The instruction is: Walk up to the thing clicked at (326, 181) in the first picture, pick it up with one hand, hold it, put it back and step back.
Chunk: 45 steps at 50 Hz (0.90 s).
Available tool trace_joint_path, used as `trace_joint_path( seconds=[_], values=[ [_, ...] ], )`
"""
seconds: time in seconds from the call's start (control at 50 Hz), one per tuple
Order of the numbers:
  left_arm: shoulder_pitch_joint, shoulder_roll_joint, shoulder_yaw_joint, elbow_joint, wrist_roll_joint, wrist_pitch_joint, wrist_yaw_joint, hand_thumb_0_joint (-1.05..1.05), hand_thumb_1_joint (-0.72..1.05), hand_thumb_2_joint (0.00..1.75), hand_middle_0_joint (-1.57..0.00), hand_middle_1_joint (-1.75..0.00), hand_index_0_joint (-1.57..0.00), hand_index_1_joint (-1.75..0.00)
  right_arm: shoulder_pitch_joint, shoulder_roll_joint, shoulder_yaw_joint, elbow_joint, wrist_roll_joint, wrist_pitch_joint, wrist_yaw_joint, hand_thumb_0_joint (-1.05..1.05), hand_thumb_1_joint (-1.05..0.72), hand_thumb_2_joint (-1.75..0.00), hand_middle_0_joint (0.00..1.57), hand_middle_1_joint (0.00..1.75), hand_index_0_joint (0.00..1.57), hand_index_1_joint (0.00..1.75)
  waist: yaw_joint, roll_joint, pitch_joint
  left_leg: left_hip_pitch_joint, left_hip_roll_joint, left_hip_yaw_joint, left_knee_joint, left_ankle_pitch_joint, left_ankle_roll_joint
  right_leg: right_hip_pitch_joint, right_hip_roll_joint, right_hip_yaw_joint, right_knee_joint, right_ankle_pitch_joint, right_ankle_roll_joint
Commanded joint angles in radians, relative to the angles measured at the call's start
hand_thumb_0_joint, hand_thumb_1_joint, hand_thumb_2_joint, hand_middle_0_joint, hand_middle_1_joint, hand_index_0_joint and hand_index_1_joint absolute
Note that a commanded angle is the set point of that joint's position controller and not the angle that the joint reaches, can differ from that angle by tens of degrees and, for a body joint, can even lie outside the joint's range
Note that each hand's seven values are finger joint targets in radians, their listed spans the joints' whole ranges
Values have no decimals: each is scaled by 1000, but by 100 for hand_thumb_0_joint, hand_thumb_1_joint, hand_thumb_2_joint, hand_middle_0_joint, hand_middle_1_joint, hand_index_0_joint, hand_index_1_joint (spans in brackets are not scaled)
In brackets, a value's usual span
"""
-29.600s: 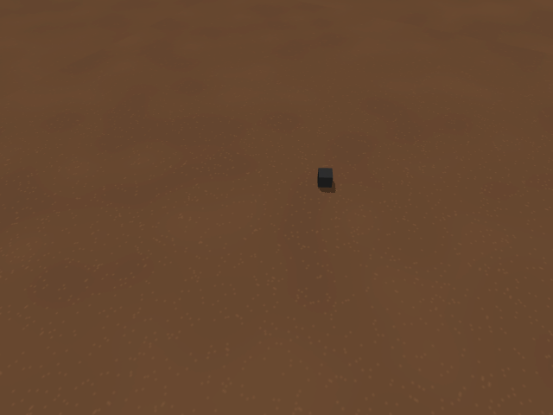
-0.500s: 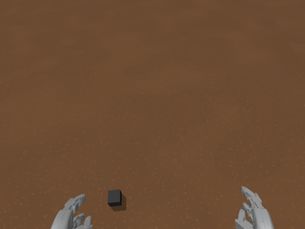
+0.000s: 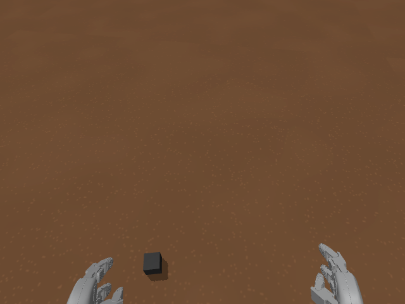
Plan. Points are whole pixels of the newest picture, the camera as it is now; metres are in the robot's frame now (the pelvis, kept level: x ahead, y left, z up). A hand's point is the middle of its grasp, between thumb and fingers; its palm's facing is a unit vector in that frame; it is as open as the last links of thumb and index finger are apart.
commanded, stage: home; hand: left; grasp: from above
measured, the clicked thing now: (152, 263) +0.42 +0.25 -0.68
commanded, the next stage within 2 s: stand in 0.68 s
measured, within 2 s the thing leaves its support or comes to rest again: neither
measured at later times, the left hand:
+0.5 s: hand (115, 302) +0.16 +0.18 -0.05, palm faces +0.04 -0.98 -0.20, open 7.6 cm
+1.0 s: hand out of the picture +0.13 +0.23 -0.10, palm faces +0.02 -0.94 -0.34, open 7.4 cm
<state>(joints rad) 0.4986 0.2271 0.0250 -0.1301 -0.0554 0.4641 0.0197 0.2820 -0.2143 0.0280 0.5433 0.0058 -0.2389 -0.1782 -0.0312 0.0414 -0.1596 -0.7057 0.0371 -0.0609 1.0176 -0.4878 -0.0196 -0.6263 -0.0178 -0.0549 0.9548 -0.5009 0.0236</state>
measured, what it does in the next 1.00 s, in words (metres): stands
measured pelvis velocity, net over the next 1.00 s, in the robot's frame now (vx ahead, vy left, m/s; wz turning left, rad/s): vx -0.01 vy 0.00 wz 0.00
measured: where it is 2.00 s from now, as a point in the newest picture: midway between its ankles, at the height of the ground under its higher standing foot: outside the picture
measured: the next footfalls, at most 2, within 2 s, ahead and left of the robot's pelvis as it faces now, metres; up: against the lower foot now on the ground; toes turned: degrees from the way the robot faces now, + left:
none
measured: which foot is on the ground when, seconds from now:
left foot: down 0.00-1.00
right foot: down 0.00-1.00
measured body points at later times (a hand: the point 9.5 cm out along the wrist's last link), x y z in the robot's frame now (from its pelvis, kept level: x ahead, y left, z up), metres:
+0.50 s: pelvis +0.00 +0.00 +0.00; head +0.02 +0.01 +0.45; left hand +0.16 +0.23 -0.03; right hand +0.16 -0.24 -0.06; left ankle +0.01 +0.13 -0.68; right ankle -0.01 -0.14 -0.68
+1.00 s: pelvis -0.01 +0.00 +0.02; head +0.03 +0.01 +0.47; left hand +0.13 +0.28 -0.08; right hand +0.13 -0.27 -0.09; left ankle +0.01 +0.13 -0.68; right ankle -0.01 -0.14 -0.68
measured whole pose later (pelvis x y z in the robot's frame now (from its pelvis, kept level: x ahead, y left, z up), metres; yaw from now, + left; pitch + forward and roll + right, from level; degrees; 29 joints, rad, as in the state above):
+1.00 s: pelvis -0.01 +0.00 +0.02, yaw +0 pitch +2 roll +0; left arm 0.22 0.29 0.03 0.59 0.04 0.09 0.03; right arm 0.17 -0.28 -0.03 0.82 -0.06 -0.05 -0.01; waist 0.03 -0.02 0.03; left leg -0.46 0.00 -0.01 0.83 -0.40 0.00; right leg -0.42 -0.06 -0.01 0.83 -0.45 0.03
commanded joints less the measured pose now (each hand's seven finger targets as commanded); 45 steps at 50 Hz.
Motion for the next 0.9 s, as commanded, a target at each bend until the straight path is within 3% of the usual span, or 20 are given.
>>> trace_joint_path(
  seconds=[0.0,0.04,0.08,0.12,0.14,0.24,0.4,0.42,0.48,0.5,0.6,0.64,0.66,0.68,0.74,0.76,0.78,0.8,0.84,0.88],
  values=[
    [-29,106,69,-208,9,-54,6,0,69,78,-18,-26,-18,-26,-67,-128,-54,-155,0,-56,-17,0,-90,-90,20,30,20,30,-8,21,-98,139,-28,22,-164,246,25,28,39,-20,-147,239,-19],
    [-15,99,63,-202,8,-51,6,0,79,83,-19,-28,-19,-28,-68,-126,-53,-158,2,-53,-17,0,-90,-90,20,30,20,30,-6,17,-93,136,-27,24,-156,269,24,28,39,-21,-147,258,-19],
    [-17,93,54,-199,10,-51,6,0,69,78,-18,-26,-18,-26,-64,-126,-51,-159,1,-53,-16,0,-90,-90,20,30,20,30,-7,15,-85,133,-27,23,-161,263,25,22,40,-22,-143,253,-20],
    [-27,97,61,-201,9,-52,6,0,82,85,-19,-28,-19,-28,-67,-124,-53,-157,0,-52,-16,0,-90,-90,20,30,20,30,-10,11,-95,135,-25,18,-160,262,24,22,41,-25,-145,251,-20],
    [-14,103,72,-180,10,-48,7,0,74,80,-18,-27,-18,-27,-64,-133,-58,-155,-2,-52,-16,0,-90,-90,20,30,20,30,-11,1,-83,132,-25,18,-162,249,26,19,41,-24,-147,239,-18],
    [-18,105,72,-206,9,-49,6,0,88,89,-20,-29,-20,-29,-66,-128,-55,-161,1,-51,-16,0,-90,-90,20,30,20,30,-6,14,-86,128,-28,26,-160,228,26,19,38,-18,-155,223,-18],
    [-11,113,77,-201,9,-43,9,0,88,89,-20,-29,-20,-29,-63,-132,-56,-166,3,-47,-15,0,-90,-90,20,30,20,30,-9,9,-75,115,-26,21,-169,203,27,6,41,-22,-152,198,-20],
    [-30,95,53,-226,9,-46,6,0,89,90,-20,-30,-20,-30,-71,-126,-52,-172,3,-48,-14,0,-90,-90,20,30,20,30,-9,19,-76,120,-25,21,-172,206,24,5,41,-23,-150,201,-22],
    [7,106,76,-189,7,-40,9,0,90,90,-20,-30,-20,-30,-64,-135,-59,-165,4,-48,-14,0,-90,-90,20,30,20,30,-6,5,-79,120,-21,14,-174,202,24,6,43,-25,-145,194,-23],
    [-29,98,53,-232,8,-46,6,0,89,89,-20,-29,-20,-30,-66,-127,-52,-170,3,-50,-13,0,-90,-90,20,30,20,30,-7,30,-85,123,-23,13,-175,207,23,5,42,-24,-143,202,-23],
    [-2,109,76,-212,6,-46,7,0,90,90,-20,-30,-20,-30,-57,-128,-55,-165,2,-47,-14,0,-90,-90,20,30,20,30,-5,16,-100,125,-25,21,-160,228,25,19,40,-20,-146,222,-20],
    [4,111,76,-189,8,-43,8,0,90,90,-20,-30,-20,-30,-58,-136,-61,-162,2,-46,-16,0,-90,-90,20,30,20,30,-11,-2,-96,126,-24,17,-158,236,27,15,40,-22,-141,229,-19],
    [-19,92,51,-229,8,-49,7,0,90,90,-20,-30,-20,-30,-66,-121,-51,-174,3,-47,-14,0,-90,-90,20,30,20,30,-5,11,-91,120,-26,21,-154,256,25,15,39,-22,-143,248,-20],
    [3,109,77,-197,8,-46,10,0,90,90,-20,-30,-20,-30,-59,-126,-56,-168,3,-44,-15,0,-90,-90,20,30,20,30,-3,2,-94,119,-27,23,-152,248,26,20,37,-19,-144,241,-19],
    [-23,105,65,-216,7,-47,8,0,90,90,-20,-30,-20,-30,-59,-128,-55,-165,4,-45,-14,0,-90,-90,20,30,20,30,-13,13,-92,128,-25,22,-154,253,26,14,39,-21,-143,247,-18],
    [-301,192,63,135,119,-261,48,0,90,90,-20,-30,-20,-30,-127,-238,-87,83,-118,63,46,0,-90,-90,20,30,20,30,75,-58,161,116,6,0,-233,408,74,188,-42,56,-198,244,-58],
    [-206,202,86,317,125,-330,43,0,90,90,-20,-30,-20,-30,-130,-242,-102,88,-116,100,74,0,-90,-90,20,30,20,30,69,-107,53,200,0,23,-224,449,89,228,-56,116,-210,280,-95],
    [-196,215,81,355,123,-362,36,0,90,90,-20,-30,-20,-30,-114,-247,-107,60,-121,122,90,0,-90,-90,20,30,20,30,46,-100,64,223,-9,11,-229,389,89,177,-55,143,-243,250,-109],
    [-229,222,65,446,127,-404,29,0,90,90,-20,-30,-20,-30,-122,-229,-108,109,-87,133,127,0,-90,-90,20,30,20,30,51,-47,9,298,-11,7,-261,398,84,264,-78,145,-218,355,-94],
    [-274,210,72,537,108,-407,22,0,90,90,-20,-30,-20,-30,-139,-222,-108,143,-60,143,152,0,-90,-90,20,30,20,30,62,-58,22,334,-13,0,-302,359,81,254,-64,115,-243,280,-70]
  ],
)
